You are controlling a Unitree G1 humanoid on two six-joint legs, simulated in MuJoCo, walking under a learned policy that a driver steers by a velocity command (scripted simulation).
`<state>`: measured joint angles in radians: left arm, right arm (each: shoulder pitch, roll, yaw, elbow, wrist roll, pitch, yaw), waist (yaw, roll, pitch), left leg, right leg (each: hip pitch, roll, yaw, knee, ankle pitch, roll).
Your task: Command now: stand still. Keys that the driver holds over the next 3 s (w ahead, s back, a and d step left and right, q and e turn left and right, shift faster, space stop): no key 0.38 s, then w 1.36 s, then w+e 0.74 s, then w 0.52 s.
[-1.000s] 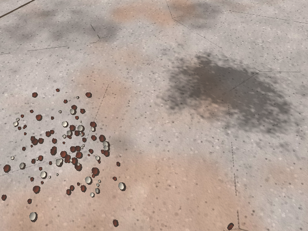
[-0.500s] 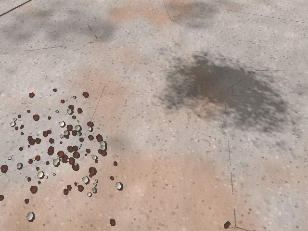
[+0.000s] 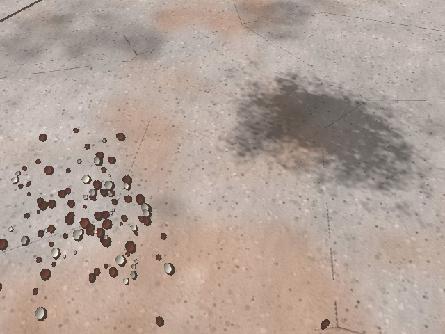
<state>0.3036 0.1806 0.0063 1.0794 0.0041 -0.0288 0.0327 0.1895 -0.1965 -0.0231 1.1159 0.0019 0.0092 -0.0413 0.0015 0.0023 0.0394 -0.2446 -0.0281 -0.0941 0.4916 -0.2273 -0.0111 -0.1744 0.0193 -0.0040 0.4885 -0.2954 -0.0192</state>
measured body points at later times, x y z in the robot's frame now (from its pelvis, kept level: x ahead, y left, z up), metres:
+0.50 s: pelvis +0.01 +0.00 +0.00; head +0.02 +0.00 +0.45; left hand -0.01 +0.23 -0.16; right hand +0.03 -0.25 -0.16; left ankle +0.02 +0.12 -0.73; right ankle -0.02 -0.11 -0.74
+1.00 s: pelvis +0.19 +0.05 +0.00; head +0.21 +0.06 +0.45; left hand +0.36 +0.29 -0.11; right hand +0.10 -0.18 -0.14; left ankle +0.07 +0.14 -0.74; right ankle +0.36 -0.12 -0.68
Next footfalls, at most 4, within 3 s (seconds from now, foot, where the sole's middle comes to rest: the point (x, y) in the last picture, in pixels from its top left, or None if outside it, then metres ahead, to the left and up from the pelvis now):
0.68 left None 0.11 0.14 -0.77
1.16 right None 0.49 -0.08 -0.77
1.72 left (188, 244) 0.81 0.15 -0.77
2.30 right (259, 180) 1.09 -0.11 -0.77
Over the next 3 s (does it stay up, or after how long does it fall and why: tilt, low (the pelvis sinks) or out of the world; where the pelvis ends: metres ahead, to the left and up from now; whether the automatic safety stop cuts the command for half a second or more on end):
stays up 1.35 -0.09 0.01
